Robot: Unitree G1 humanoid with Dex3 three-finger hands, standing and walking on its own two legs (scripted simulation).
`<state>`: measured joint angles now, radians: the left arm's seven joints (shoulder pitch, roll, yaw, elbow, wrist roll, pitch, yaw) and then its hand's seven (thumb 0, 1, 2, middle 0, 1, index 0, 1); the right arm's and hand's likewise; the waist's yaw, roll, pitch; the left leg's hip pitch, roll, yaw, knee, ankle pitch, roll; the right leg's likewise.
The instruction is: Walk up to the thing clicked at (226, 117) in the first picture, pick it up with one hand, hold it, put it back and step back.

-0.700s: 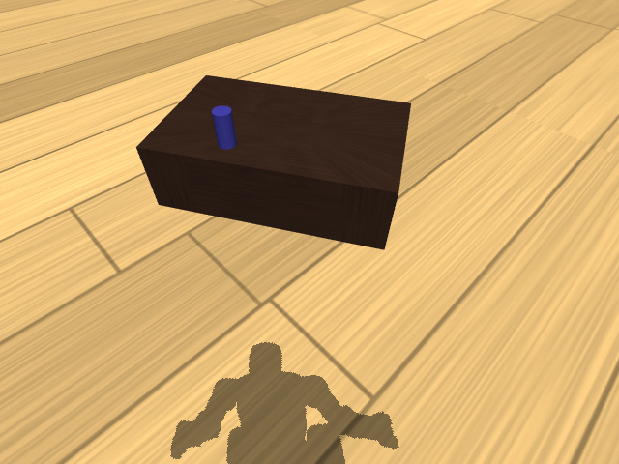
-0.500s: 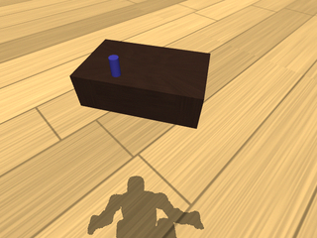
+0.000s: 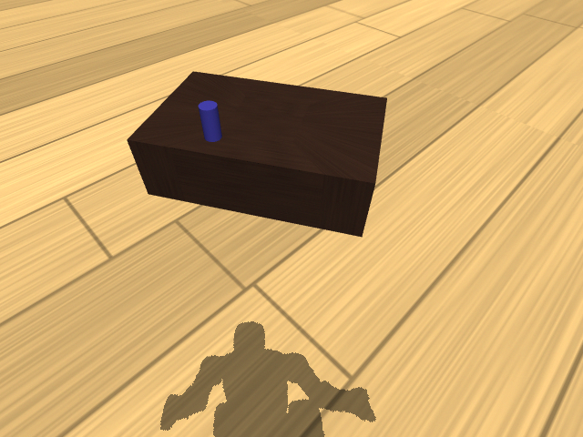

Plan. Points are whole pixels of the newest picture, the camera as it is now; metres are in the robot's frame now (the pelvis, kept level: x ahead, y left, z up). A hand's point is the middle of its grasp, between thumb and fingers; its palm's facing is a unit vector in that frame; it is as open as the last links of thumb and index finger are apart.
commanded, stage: stand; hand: left
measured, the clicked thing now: (210, 121) +1.38 +0.31 -0.38
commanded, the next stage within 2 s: walk up in 0.42 s
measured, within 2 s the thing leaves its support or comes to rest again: neither
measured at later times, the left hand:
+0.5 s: hand out of the picture +0.06 +0.26 -0.15, palm faces -0.01 -0.94 -0.34, open 7.4 cm
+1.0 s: hand (64, 374) +0.27 +0.37 -0.14, palm faces -0.20 -0.88 -0.43, open 7.4 cm
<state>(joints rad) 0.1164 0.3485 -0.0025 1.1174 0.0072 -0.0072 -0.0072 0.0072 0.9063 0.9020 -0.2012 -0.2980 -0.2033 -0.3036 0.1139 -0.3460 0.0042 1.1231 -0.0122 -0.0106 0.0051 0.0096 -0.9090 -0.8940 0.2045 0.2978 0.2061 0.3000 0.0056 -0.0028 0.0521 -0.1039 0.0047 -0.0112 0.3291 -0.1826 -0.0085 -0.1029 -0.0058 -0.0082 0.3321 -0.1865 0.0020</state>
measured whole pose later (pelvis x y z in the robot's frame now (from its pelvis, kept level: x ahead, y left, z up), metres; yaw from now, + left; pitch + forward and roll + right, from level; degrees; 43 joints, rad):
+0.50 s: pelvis +0.00 +0.00 +0.00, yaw -1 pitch -2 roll +0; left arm 0.19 0.35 0.04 1.07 0.02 -0.04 -0.03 0.01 0.91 0.90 -0.20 -0.30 -0.20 -0.30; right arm 0.14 -0.37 -0.05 1.05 -0.04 0.00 0.05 0.01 -0.91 -0.89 0.21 0.30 0.21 0.30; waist 0.01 0.01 0.03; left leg -0.21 0.00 -0.01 0.56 -0.41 0.02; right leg -0.14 0.00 0.01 0.39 -0.27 -0.03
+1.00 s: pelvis +0.14 +0.10 -0.01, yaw -9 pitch -3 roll +1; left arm 0.24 0.46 0.06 0.96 0.00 -0.05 -0.05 0.01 0.91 0.90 -0.20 -0.30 -0.20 -0.30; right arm 0.34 -0.41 -0.09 0.91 -0.05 -0.03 0.09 0.01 -0.91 -0.89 0.21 0.30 0.21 0.30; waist -0.05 0.00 0.05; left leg -0.10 0.02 0.10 0.45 -0.31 0.03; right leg -0.46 -0.05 -0.05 0.79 -0.33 -0.01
